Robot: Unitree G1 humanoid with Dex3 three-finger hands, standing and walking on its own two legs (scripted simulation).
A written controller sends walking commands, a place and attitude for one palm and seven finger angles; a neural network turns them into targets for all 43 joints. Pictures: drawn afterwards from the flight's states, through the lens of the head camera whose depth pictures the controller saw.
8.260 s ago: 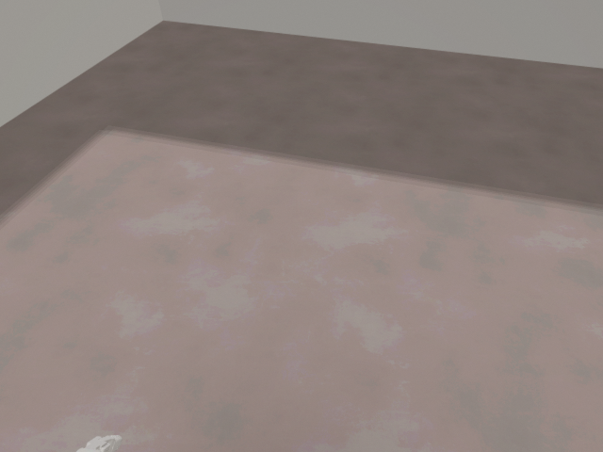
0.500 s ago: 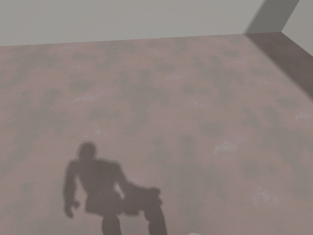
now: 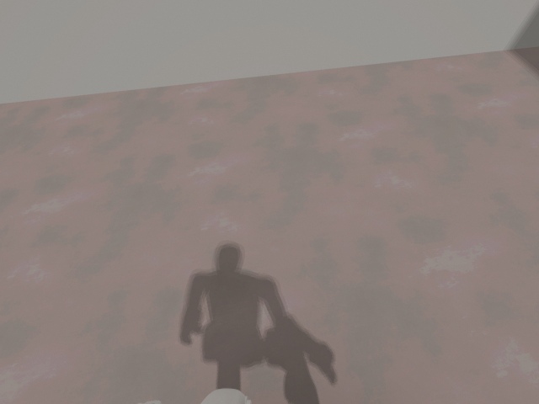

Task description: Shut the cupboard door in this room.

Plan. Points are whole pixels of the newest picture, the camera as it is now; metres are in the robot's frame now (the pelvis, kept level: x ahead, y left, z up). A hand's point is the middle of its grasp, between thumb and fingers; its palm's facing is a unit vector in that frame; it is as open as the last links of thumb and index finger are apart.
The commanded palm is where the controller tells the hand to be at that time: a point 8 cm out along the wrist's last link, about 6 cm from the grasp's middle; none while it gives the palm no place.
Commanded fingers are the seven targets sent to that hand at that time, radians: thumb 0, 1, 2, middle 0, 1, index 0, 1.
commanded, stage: turn or walk to find it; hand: left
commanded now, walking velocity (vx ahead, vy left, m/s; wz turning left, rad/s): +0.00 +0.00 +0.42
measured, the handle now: out of the picture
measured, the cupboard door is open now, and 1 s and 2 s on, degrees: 78 78 78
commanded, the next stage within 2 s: none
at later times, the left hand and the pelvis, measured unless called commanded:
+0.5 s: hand out of the picture -0.05 +0.27 -0.18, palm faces +0.27 -0.93 -0.24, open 7.4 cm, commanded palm none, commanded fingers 0.00 0.90 0.90 -0.20 -0.30 -0.20 -0.30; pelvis -0.03 +0.05 +0.00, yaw +12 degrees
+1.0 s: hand out of the picture -0.05 +0.19 -0.14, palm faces +0.41 -0.87 -0.28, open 7.4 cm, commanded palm none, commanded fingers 0.00 0.90 0.90 -0.20 -0.30 -0.20 -0.30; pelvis -0.05 -0.02 +0.00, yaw +25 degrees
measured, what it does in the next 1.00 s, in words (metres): steps on the spot, turning left: left foot, then right foot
